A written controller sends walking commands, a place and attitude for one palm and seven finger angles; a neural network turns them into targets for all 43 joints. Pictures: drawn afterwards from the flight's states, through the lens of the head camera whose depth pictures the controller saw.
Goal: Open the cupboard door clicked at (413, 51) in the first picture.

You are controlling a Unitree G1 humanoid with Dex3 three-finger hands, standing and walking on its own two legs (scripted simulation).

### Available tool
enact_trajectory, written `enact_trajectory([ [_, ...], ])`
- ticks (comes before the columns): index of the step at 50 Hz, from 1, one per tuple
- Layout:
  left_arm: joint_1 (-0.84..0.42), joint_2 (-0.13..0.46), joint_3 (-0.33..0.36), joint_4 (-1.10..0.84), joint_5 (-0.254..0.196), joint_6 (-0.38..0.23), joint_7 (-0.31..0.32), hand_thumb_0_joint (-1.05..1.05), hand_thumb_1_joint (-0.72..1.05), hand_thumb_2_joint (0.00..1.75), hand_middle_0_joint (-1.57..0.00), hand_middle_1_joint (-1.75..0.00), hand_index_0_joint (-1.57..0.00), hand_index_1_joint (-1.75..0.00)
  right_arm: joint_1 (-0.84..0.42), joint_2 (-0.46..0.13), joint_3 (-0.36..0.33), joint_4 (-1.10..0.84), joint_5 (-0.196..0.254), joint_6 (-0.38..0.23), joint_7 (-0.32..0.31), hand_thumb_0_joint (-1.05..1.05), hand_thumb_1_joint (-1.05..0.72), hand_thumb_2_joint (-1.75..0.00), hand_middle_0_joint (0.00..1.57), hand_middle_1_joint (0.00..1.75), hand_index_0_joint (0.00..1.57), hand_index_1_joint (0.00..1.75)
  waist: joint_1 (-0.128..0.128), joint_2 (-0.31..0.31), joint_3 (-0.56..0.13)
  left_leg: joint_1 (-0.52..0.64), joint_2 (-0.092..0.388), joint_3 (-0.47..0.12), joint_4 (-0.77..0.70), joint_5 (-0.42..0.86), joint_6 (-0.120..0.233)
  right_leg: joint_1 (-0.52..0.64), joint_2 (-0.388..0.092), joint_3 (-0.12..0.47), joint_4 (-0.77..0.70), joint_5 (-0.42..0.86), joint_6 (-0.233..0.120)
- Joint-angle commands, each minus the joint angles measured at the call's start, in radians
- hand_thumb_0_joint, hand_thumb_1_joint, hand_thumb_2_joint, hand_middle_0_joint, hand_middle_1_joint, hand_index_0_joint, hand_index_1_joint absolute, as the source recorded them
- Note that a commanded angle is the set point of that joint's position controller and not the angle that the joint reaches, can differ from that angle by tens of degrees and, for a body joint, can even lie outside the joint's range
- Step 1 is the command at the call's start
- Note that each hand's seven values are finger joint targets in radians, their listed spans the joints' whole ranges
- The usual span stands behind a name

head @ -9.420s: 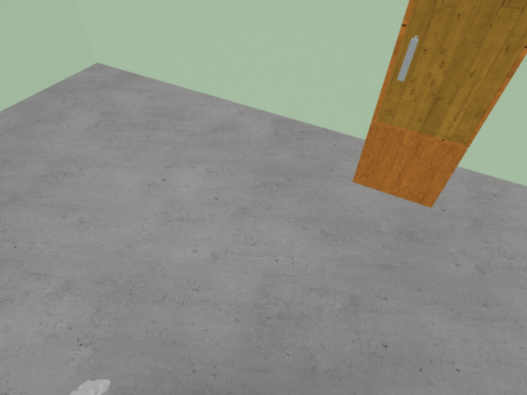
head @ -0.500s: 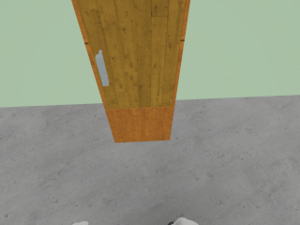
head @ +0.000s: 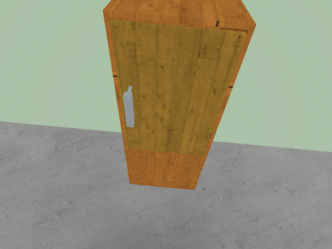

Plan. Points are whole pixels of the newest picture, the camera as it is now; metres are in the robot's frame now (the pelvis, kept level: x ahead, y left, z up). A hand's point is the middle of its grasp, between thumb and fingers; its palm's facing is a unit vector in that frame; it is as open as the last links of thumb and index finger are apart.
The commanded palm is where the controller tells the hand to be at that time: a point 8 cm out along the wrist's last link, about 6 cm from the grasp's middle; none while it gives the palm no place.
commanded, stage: come to a stop and stand still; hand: left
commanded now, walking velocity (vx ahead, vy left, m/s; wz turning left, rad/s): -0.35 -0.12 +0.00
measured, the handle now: (130, 106) +0.59 +0.18 -0.03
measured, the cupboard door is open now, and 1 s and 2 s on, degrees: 0 0 0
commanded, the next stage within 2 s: look again from close up in 1.04 s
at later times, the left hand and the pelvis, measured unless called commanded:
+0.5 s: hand out of the picture +0.06 +0.13 -0.15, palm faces +0.05 -0.96 -0.27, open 7.3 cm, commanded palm none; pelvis +0.01 -0.06 +0.01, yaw +1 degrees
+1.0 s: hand out of the picture -0.02 +0.16 -0.16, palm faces +0.08 -0.98 -0.18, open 7.4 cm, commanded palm none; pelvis -0.02 -0.03 +0.02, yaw +1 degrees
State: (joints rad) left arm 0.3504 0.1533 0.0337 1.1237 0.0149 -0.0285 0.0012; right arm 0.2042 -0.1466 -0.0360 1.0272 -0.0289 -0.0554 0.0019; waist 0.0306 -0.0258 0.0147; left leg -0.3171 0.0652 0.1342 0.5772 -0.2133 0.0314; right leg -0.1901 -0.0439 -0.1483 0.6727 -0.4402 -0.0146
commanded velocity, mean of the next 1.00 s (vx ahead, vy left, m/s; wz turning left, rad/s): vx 0.00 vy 0.00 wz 0.00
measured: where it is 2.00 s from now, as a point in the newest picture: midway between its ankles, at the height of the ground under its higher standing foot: outside the picture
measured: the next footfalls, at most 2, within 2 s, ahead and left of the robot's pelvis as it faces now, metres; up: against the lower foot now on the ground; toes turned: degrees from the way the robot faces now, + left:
right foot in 0.30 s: +0.09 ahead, -0.14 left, +0.00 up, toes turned -5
left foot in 0.82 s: +0.00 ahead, +0.08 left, +0.00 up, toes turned +2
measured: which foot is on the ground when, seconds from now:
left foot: down 0.00-0.32, up 0.34-0.80, down 0.82-1.00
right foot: up 0.00-0.28, down 0.30-0.82, up 0.84-1.00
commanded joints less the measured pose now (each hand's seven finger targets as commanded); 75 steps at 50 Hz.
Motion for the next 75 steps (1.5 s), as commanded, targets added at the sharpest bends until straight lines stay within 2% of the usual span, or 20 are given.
enact_trajectory([
  [1,-0.022,0.029,-0.001,-0.054,-0.001,0.002,0.022,0.00,0.90,0.90,-0.20,-0.30,-0.20,-0.30,0.115,-0.116,-0.001,0.013,0.004,0.010,-0.040,0.00,-0.90,-0.90,0.20,0.30,0.20,0.30,-0.036,0.201,0.049,0.128,0.296,-0.310,-0.314,0.455,0.136,-0.220,-0.061,0.119,0.233,-0.090,0.020],
  [5,0.035,0.039,-0.006,-0.021,-0.010,0.024,0.029,0.00,0.90,0.90,-0.20,-0.30,-0.20,-0.30,0.027,-0.141,-0.008,0.006,0.015,0.022,-0.052,0.00,-0.90,-0.90,0.20,0.30,0.20,0.30,-0.016,0.119,-0.050,0.227,0.243,-0.172,-0.222,0.741,0.115,-0.117,-0.048,0.103,0.013,0.036,0.045],
  [13,0.032,0.076,0.026,-0.082,0.009,0.060,0.029,0.00,0.90,0.90,-0.20,-0.30,-0.20,-0.30,-0.030,-0.182,-0.056,-0.022,0.009,0.072,-0.047,0.00,-0.90,-0.90,0.20,0.30,0.20,0.30,-0.001,0.171,-0.020,0.105,0.222,-0.149,-0.142,0.469,0.088,-0.059,-0.023,0.087,-0.074,0.200,0.027],
  [16,-0.015,0.195,0.037,-0.108,0.017,0.034,0.035,0.00,0.90,0.90,-0.20,-0.30,-0.20,-0.30,-0.004,-0.073,-0.042,-0.043,0.025,0.084,-0.028,0.00,-0.90,-0.90,0.20,0.30,0.20,0.30,-0.022,-0.164,-0.029,-0.014,-0.025,-0.014,0.101,-0.133,-0.047,-0.018,-0.275,0.361,-0.297,0.663,-0.092],
  [18,-0.052,0.207,0.039,-0.125,0.012,0.032,0.037,0.00,0.90,0.90,-0.20,-0.30,-0.20,-0.30,-0.032,-0.067,-0.042,-0.044,0.023,0.111,-0.027,0.00,-0.90,-0.90,0.20,0.30,0.20,0.30,-0.001,-0.155,-0.024,-0.005,-0.028,-0.124,0.336,-0.363,-0.045,-0.127,-0.331,0.398,-0.390,0.525,-0.190],
  [31,-0.052,0.215,0.062,-0.137,0.018,0.025,0.039,0.00,0.90,0.90,-0.20,-0.30,-0.20,-0.30,0.012,-0.097,-0.028,-0.029,0.015,0.091,-0.006,0.00,-0.90,-0.90,0.20,0.30,0.20,0.30,0.041,-0.111,-0.044,-0.062,-0.036,-0.127,0.168,-0.259,-0.062,0.090,-0.283,0.386,-0.427,0.282,-0.169],
  [37,-0.139,0.208,0.057,-0.126,0.010,0.036,0.030,0.00,0.90,0.90,-0.20,-0.30,-0.20,-0.30,0.199,-0.074,-0.018,0.036,0.015,0.076,-0.007,0.00,-0.90,-0.90,0.20,0.30,0.20,0.30,-0.041,-0.160,-0.066,0.219,-0.075,-0.054,-0.129,-0.124,-0.037,-0.074,-0.186,0.296,-0.487,-0.001,-0.073],
  [39,-0.155,0.162,0.043,-0.124,0.002,0.044,0.026,0.00,0.90,0.90,-0.20,-0.30,-0.20,-0.30,0.259,-0.090,-0.017,0.060,0.011,0.068,-0.015,0.00,-0.90,-0.90,0.20,0.30,0.20,0.30,-0.067,-0.050,-0.033,0.320,-0.022,-0.126,-0.264,-0.164,-0.013,-0.227,-0.103,0.224,-0.400,-0.115,-0.006],
  [41,-0.167,0.079,0.027,-0.145,-0.004,0.050,0.015,0.00,0.90,0.90,-0.20,-0.30,-0.20,-0.30,0.207,-0.187,-0.031,0.028,-0.007,0.063,-0.025,0.00,-0.90,-0.90,0.20,0.30,0.20,0.30,-0.066,0.272,0.119,0.075,0.246,-0.478,-0.533,-0.588,0.094,-0.304,0.031,0.051,-0.054,-0.003,0.035],
  [44,-0.099,0.083,0.038,-0.103,0.018,0.053,-0.003,0.00,0.90,0.90,-0.20,-0.30,-0.20,-0.30,0.043,-0.157,-0.012,-0.004,0.003,0.046,-0.033,0.00,-0.90,-0.90,0.20,0.30,0.20,0.30,0.015,0.237,0.148,-0.079,0.213,-0.398,-0.549,-0.432,0.103,-0.242,0.011,0.137,0.260,0.089,0.023],
  [49,-0.128,0.071,0.020,-0.102,0.010,0.028,-0.010,0.00,0.90,0.90,-0.20,-0.30,-0.20,-0.30,0.177,-0.135,-0.008,0.041,0.004,0.028,-0.046,0.00,-0.90,-0.90,0.20,0.30,0.20,0.30,-0.051,0.144,0.106,0.255,0.170,-0.284,-0.405,0.022,0.106,-0.376,-0.001,0.108,0.160,0.085,0.047],
  [53,-0.122,0.054,0.008,-0.097,-0.008,0.016,0.002,0.00,0.90,0.90,-0.20,-0.30,-0.20,-0.30,0.213,-0.137,-0.009,0.075,0.000,0.030,-0.052,0.00,-0.90,-0.90,0.20,0.30,0.20,0.30,-0.056,0.199,0.033,0.284,0.179,-0.251,-0.242,0.467,0.103,-0.168,0.015,0.082,-0.137,0.067,0.036],
  [55,-0.012,0.080,0.012,-0.047,-0.009,0.000,0.009,0.00,0.90,0.90,-0.20,-0.30,-0.20,-0.30,0.218,-0.118,-0.010,0.079,0.017,0.026,-0.051,0.00,-0.90,-0.90,0.20,0.30,0.20,0.30,-0.021,0.100,-0.049,0.195,0.105,-0.183,-0.112,0.413,0.020,0.087,-0.019,0.120,-0.332,0.398,0.026],
  [56,0.043,0.132,0.019,-0.023,-0.006,-0.008,0.022,0.00,0.90,0.90,-0.20,-0.30,-0.20,-0.30,0.223,-0.076,-0.001,0.070,0.028,0.022,-0.047,0.00,-0.90,-0.90,0.20,0.30,0.20,0.30,-0.014,-0.021,-0.111,0.047,0.056,-0.133,-0.054,0.193,-0.026,0.270,-0.139,0.250,-0.290,0.672,-0.009],
  [57,0.101,0.142,0.014,0.026,0.003,-0.004,0.071,0.00,0.90,0.90,-0.20,-0.30,-0.20,-0.30,0.039,-0.095,-0.004,0.005,0.031,0.005,-0.037,0.00,-0.90,-0.90,0.20,0.30,0.20,0.30,0.031,-0.031,0.003,0.024,-0.007,-0.068,0.072,-0.021,-0.056,0.111,-0.153,0.274,-0.252,1.012,-0.026],
  [58,0.055,0.166,-0.007,-0.025,0.000,-0.021,0.058,0.00,0.90,0.90,-0.20,-0.30,-0.20,-0.30,0.098,-0.031,0.011,-0.030,0.022,0.027,-0.032,0.00,-0.90,-0.90,0.20,0.30,0.20,0.30,-0.017,-0.116,-0.027,-0.007,-0.012,-0.114,0.105,-0.272,-0.038,0.065,-0.211,0.310,-0.317,0.691,-0.064],
  [62,-0.024,0.112,-0.003,-0.054,0.003,-0.038,0.054,0.00,0.90,0.90,-0.20,-0.30,-0.20,-0.30,0.161,-0.006,0.019,0.005,0.015,0.030,-0.025,0.00,-0.90,-0.90,0.20,0.30,0.20,0.30,-0.052,-0.044,-0.112,0.036,-0.028,-0.093,0.046,-0.189,-0.031,0.143,-0.172,0.261,-0.239,0.919,-0.132],
  [66,-0.034,0.069,-0.015,-0.060,-0.012,-0.019,0.053,0.00,0.90,0.90,-0.20,-0.30,-0.20,-0.30,0.199,-0.075,0.016,0.035,0.010,0.016,-0.037,0.00,-0.90,-0.90,0.20,0.30,0.20,0.30,-0.048,0.102,-0.097,0.164,0.076,-0.172,-0.093,0.358,0.008,0.049,-0.061,0.170,-0.156,0.591,-0.037],
  [69,-0.039,0.077,-0.014,-0.051,-0.002,-0.014,0.051,0.00,0.90,0.90,-0.20,-0.30,-0.20,-0.30,0.160,-0.060,0.023,0.037,0.008,0.027,-0.043,0.00,-0.90,-0.90,0.20,0.30,0.20,0.30,-0.044,0.104,0.057,0.111,0.060,-0.158,-0.102,0.297,-0.002,-0.017,-0.061,0.182,-0.196,0.552,-0.042],
  [75,-0.029,0.106,-0.012,-0.066,-0.005,-0.016,0.045,0.00,0.90,0.90,-0.20,-0.30,-0.20,-0.30,0.154,-0.086,0.025,0.038,0.011,0.028,-0.044,0.00,-0.90,-0.90,0.20,0.30,0.20,0.30,-0.047,0.006,0.013,0.141,0.037,-0.147,-0.136,0.191,-0.010,0.042,-0.076,0.196,-0.210,0.638,-0.043],
])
